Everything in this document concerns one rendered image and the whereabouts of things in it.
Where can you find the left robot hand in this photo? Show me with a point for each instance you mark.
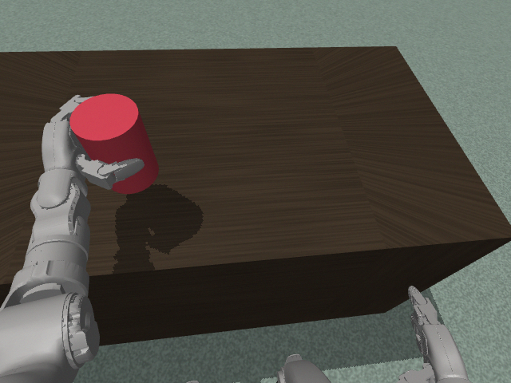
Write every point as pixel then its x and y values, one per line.
pixel 61 149

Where can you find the can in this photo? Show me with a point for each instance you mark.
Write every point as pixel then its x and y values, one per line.
pixel 110 129

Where can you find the right robot hand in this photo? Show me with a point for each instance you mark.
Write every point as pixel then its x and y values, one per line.
pixel 441 355

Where can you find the left robot arm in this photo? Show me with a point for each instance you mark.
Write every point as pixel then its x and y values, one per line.
pixel 47 325

